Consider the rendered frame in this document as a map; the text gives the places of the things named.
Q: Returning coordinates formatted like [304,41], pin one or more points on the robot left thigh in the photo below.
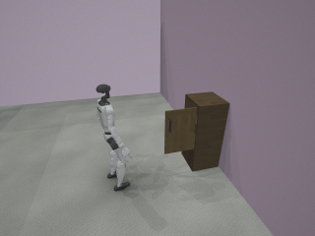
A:
[113,154]

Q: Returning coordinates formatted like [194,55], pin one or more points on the handle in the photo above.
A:
[170,124]

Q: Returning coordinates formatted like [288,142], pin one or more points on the right robot hand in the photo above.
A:
[125,152]

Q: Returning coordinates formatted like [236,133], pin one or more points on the robot thigh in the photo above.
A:
[113,154]
[115,147]

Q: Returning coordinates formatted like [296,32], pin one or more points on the right robot forearm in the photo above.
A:
[116,138]

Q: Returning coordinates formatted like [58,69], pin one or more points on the cupboard door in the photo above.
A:
[182,132]

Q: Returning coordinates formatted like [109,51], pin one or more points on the robot right upper arm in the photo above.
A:
[109,112]

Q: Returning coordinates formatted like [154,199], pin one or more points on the robot right thigh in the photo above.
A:
[115,147]

